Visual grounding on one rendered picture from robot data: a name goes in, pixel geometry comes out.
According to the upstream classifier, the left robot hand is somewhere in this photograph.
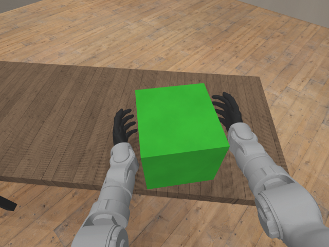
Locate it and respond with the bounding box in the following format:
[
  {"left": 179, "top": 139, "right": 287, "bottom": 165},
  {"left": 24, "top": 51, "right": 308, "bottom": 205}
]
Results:
[{"left": 113, "top": 109, "right": 137, "bottom": 145}]

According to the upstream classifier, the robot right upper arm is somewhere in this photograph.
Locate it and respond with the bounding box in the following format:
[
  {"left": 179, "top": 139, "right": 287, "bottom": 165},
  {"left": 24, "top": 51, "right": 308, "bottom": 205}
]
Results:
[{"left": 254, "top": 183, "right": 329, "bottom": 247}]

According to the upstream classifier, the right robot hand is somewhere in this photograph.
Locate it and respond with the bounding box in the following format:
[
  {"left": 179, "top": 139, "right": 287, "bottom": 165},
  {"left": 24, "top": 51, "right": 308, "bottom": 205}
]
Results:
[{"left": 212, "top": 92, "right": 243, "bottom": 132}]

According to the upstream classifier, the table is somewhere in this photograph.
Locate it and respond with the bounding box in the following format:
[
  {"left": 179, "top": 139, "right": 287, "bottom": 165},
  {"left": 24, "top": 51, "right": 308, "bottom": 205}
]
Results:
[{"left": 0, "top": 61, "right": 289, "bottom": 211}]

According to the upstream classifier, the robot right forearm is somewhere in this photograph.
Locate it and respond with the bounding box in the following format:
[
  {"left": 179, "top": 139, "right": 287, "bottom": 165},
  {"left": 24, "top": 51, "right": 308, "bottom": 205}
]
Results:
[{"left": 227, "top": 122, "right": 323, "bottom": 222}]

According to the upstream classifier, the robot left forearm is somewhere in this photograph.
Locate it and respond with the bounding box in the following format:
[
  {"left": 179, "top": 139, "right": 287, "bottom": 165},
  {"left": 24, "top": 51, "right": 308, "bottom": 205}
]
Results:
[{"left": 71, "top": 143, "right": 139, "bottom": 247}]

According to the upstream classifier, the robot left upper arm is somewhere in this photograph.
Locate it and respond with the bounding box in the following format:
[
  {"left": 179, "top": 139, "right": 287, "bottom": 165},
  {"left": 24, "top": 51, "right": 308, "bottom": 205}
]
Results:
[{"left": 72, "top": 224, "right": 129, "bottom": 247}]

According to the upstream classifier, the carton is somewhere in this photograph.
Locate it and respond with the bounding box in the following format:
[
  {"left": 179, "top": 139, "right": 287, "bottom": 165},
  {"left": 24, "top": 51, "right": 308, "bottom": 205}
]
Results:
[{"left": 135, "top": 83, "right": 230, "bottom": 189}]

